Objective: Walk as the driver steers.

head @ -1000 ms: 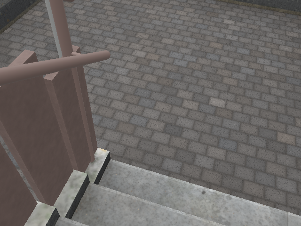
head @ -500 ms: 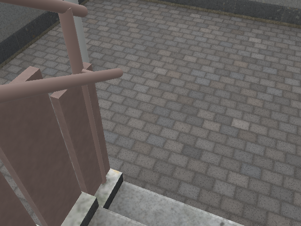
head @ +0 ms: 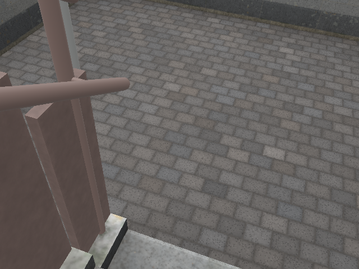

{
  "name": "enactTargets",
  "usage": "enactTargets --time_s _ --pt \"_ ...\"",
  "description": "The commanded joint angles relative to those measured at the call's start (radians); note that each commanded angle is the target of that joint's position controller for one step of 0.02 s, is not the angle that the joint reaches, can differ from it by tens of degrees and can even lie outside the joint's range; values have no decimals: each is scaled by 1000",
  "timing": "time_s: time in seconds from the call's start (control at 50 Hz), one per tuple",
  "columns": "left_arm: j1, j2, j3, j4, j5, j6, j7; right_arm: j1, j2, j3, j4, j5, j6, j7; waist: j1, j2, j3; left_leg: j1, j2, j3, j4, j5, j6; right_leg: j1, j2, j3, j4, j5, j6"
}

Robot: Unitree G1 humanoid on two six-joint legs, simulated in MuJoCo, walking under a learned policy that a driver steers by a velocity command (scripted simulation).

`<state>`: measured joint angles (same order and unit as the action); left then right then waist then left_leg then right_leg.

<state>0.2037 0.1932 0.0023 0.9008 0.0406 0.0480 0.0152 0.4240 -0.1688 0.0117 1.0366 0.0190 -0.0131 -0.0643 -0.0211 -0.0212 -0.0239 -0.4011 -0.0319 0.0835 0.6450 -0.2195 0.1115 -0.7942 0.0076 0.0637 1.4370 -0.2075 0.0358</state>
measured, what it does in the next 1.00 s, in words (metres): steps on the spot, turning right: right foot, then left foot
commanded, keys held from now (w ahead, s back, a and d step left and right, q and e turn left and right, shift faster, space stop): w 0.10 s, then e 0.70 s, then no key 0.20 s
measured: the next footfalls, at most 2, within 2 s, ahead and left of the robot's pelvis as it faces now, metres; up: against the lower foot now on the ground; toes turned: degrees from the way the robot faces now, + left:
right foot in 0.28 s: +0.04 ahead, -0.16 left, +0.00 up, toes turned -8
left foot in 0.72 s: +0.15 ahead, +0.03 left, +0.00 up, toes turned -20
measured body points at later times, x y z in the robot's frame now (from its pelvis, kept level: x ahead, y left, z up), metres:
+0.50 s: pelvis +0.06 -0.07 +0.00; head +0.04 -0.08 +0.45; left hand +0.11 +0.17 -0.14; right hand +0.21 -0.34 -0.09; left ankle +0.13 +0.04 -0.64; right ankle +0.00 -0.15 -0.72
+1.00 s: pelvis +0.08 -0.02 +0.00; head +0.10 -0.03 +0.45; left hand +0.27 +0.16 -0.13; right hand +0.06 -0.27 -0.14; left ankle +0.11 +0.04 -0.72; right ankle +0.02 -0.16 -0.61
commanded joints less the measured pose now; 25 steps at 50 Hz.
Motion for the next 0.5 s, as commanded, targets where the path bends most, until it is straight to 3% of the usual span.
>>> enactTargets --time_s 0.02,0.04,0.06,0.1,0.12,0.14,0.16,0.18,0.2,0.22,0.24,0.26,0.28,0.3,0.32,0.34,0.36,0.38,0.4,0.42,0.46,0.5 --pt "50 75 14 -33 -3 -8 -6 -11 -185 -38 -64 -3 -14 0 58 121 58 -100 268 -418 -418 -500 103 49 -28 -6 -111 124 31" --pt "64 87 22 -20 9 -5 -8 7 -206 -55 -57 -10 -13 6 53 138 45 -94 284 -446 -408 -497 119 68 -28 2 -43 141 30" --pt "48 90 23 -28 12 -5 -10 15 -200 -56 -59 -6 -11 9 53 116 61 -74 288 -444 -407 -511 129 50 -37 -1 -53 123 28" --pt "-15 86 22 -52 10 -5 -17 22 -190 -66 -61 -11 -11 16 28 109 94 -45 285 -432 -407 -534 139 26 -46 -17 -97 95 22" --pt "-39 67 15 -67 -5 -10 -20 9 -170 -62 -73 -11 -5 14 26 99 120 -34 264 -371 -413 -524 118 45 -52 -42 -283 38 22" --pt "129 110 8 -35 13 -66 -76 66 -120 -36 -31 -167 -87 77 20 106 288 -214 322 -367 -448 -475 164 85 -38 -127 -156 -148 -28" --pt "171 114 19 -37 26 -90 -79 65 -133 -40 -26 -174 -119 87 44 137 169 -202 325 -343 -444 -417 137 236 -40 -131 -155 -236 -42" --pt "162 121 23 -34 37 -102 -80 5 -157 -41 -46 -145 -131 86 55 84 111 -214 303 -289 -407 -367 102 340 -38 -112 -233 -256 -42" --pt "99 103 21 -49 23 -101 -77 -31 -157 -43 -50 -90 -138 84 34 84 86 -112 299 -260 -385 -376 63 321 -64 -75 -428 -269 -46" --pt "54 74 16 -52 12 -103 -76 -108 -146 -32 -82 -50 -136 84 38 92 38 -93 292 -247 -323 -343 27 411 -77 -78 -538 -255 -31" --pt "72 39 12 -40 -4 -107 -77 -172 -163 -32 -105 -27 -121 87 51 75 7 -82 286 -217 -264 -299 14 503 -64 -116 -688 -193 -23" --pt "109 33 22 -22 -22 -119 -75 -194 -213 -43 -107 -48 -102 97 66 60 -16 -89 275 -179 -187 -219 24 604 -23 -181 -830 -20 -31" --pt "155 39 33 4 -19 -130 -78 -174 -199 -38 -101 -60 -83 121 79 35 -21 -121 247 -139 -72 -110 -3 727 -15 -144 -951 90 -38" --pt "184 182 74 -6 3 -160 -50 -31 -159 -50 -104 -70 -74 131 0 -177 -92 -176 148 4 232 -185 -101 834 -161 129 -993 662 -165" --pt "228 322 112 -33 31 -192 -56 -118 -203 -76 -218 -65 -91 98 17 -211 -78 -377 38 -44 307 -382 -112 869 -302 404 -998 658 -332" --pt "279 208 99 -14 55 -201 -54 -294 -201 -77 -264 -68 -97 78 115 -139 -37 -511 32 -121 343 -441 -121 858 -339 495 -1035 463 -418" --pt "239 179 98 -26 50 -197 -48 -347 -163 -71 -283 -73 -95 51 94 -107 22 -587 53 -146 434 -378 -120 836 -343 491 -1035 419 -430" --pt "213 153 97 -38 34 -186 -49 -318 -149 -72 -265 -67 -92 30 72 -63 5 -593 65 -159 535 -330 -142 801 -336 445 -994 546 -425" --pt "185 145 101 -50 15 -175 -53 -269 -125 -63 -247 -69 -90 30 34 -26 -19 -543 71 -159 609 -252 -158 717 -297 358 -927 674 -390" --pt "172 133 102 -56 9 -160 -53 -232 -97 -53 -240 -74 -84 31 8 7 -19 -494 73 -129 648 -169 -165 596 -253 284 -897 743 -356" --pt "87 94 79 -119 30 -150 -55 -227 -73 -40 -258 -100 -74 51 -17 8 -57 -321 66 -60 625 3 -167 372 -141 139 -846 679 -306" --pt "91 137 81 -139 18 -157 -44 -246 -85 -42 -281 -96 -62 67 -18 -39 -58 -178 62 -11 513 -18 -170 260 -112 150 -865 529 -303"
